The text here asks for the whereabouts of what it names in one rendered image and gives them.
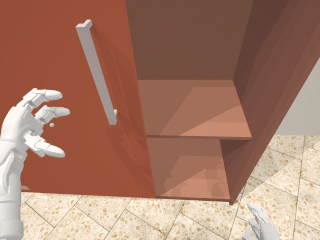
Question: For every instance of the robot right hand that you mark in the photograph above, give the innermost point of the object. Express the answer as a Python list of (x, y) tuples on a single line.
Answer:
[(263, 229)]

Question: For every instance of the robot left hand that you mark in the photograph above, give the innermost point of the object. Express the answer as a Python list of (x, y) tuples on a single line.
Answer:
[(19, 120)]

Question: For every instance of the left robot forearm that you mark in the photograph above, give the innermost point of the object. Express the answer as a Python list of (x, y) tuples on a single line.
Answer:
[(12, 157)]

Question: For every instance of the handle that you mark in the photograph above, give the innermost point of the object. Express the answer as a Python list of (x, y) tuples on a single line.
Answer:
[(83, 31)]

